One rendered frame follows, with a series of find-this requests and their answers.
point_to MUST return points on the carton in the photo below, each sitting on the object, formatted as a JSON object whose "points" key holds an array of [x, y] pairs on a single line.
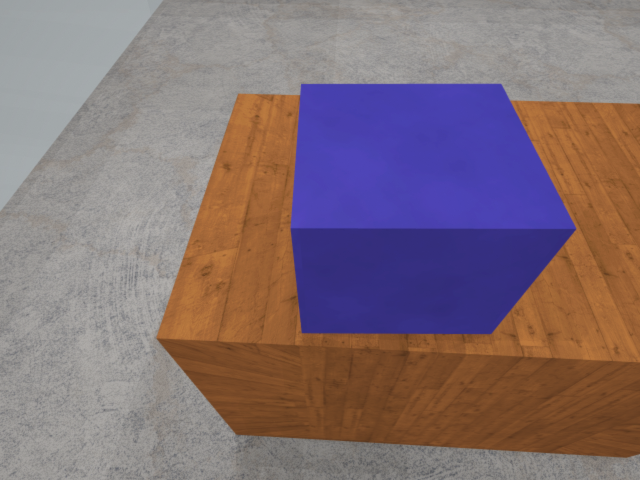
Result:
{"points": [[417, 209]]}

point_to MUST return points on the pedestal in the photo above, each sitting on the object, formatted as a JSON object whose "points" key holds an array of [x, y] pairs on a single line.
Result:
{"points": [[560, 373]]}

